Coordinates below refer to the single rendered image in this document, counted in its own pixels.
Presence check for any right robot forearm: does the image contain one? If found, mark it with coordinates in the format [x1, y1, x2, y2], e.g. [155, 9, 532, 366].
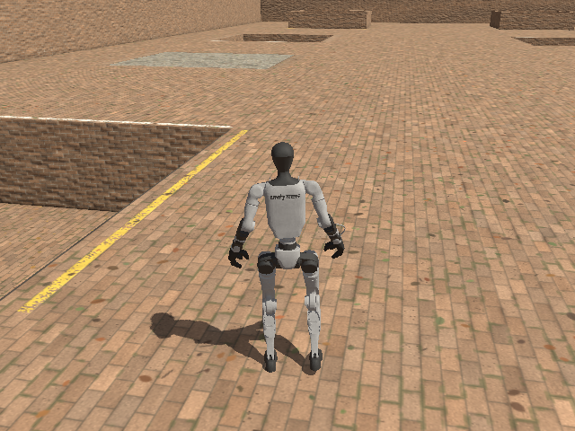
[324, 214, 341, 244]

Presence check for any robot head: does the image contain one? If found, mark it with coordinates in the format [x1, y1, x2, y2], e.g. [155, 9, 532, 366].
[269, 142, 299, 186]

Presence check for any robot right upper arm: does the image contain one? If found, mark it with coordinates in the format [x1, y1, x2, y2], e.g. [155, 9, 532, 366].
[303, 180, 332, 229]

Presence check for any robot left upper arm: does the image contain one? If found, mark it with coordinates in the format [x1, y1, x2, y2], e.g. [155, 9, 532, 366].
[241, 182, 266, 233]

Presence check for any left robot forearm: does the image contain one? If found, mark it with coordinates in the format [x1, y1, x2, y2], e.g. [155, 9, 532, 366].
[231, 218, 249, 252]

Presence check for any left robot foot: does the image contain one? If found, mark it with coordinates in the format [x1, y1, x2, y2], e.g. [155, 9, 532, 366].
[264, 349, 278, 373]

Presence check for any right robot hand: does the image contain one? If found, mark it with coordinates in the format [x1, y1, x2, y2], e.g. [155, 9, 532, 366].
[324, 239, 345, 259]

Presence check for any left robot hand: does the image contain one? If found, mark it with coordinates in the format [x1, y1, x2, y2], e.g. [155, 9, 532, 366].
[228, 248, 249, 268]

